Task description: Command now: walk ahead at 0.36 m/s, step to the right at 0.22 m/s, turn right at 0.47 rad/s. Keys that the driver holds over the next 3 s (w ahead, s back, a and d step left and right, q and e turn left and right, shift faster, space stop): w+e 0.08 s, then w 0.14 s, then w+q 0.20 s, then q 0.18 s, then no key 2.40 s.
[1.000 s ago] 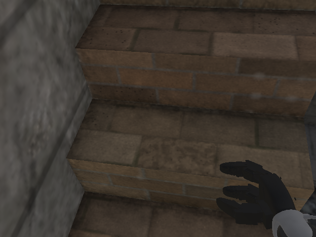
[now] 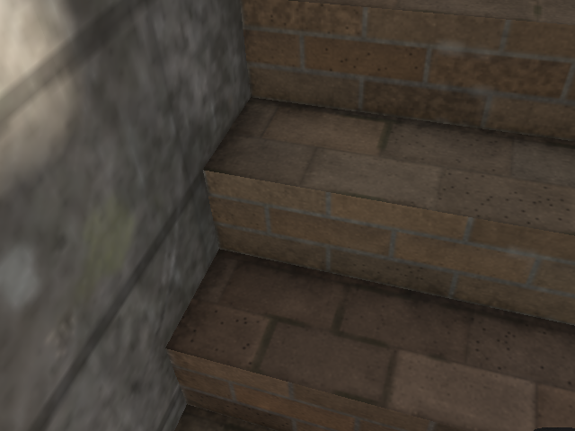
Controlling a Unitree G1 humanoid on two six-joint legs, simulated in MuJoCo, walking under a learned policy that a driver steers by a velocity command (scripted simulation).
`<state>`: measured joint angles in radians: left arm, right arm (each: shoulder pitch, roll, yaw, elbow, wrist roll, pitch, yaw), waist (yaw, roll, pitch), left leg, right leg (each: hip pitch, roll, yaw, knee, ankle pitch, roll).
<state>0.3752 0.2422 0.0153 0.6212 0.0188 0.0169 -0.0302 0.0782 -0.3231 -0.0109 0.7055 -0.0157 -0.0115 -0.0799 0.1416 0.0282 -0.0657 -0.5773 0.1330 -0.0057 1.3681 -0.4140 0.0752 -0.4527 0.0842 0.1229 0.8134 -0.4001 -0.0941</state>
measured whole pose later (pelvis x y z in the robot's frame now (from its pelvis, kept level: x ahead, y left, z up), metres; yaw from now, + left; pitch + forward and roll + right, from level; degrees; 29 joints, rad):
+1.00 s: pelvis +0.23 -0.01 +0.17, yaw +2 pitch -1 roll -1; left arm 0.08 0.26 0.02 0.81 -0.02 -0.06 -0.05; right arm 0.34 -0.19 0.02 0.88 -0.03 0.03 -0.02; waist -0.02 0.00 0.00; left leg -0.54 -0.07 0.08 1.06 -0.50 0.12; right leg -0.48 0.10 0.19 1.65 -0.11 -0.02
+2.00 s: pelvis +0.27 -0.08 +0.25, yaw +3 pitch +1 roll -1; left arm 0.20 0.15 -0.03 1.04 0.01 -0.02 0.00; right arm 0.28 -0.20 0.03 1.07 -0.04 0.03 -0.04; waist 0.02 0.02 -0.02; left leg -0.21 -0.01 -0.08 0.42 -0.22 0.00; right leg -0.15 0.05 -0.04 0.34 -0.21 -0.05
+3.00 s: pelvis +0.28 -0.09 +0.25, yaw +3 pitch +1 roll +0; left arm 0.25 0.21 -0.02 1.05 0.01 -0.03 -0.01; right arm 0.32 -0.23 0.01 1.04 -0.04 0.03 -0.05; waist 0.04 0.00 -0.01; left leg -0.15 0.00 -0.09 0.33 -0.19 -0.02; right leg -0.09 0.06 -0.04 0.25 -0.18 -0.06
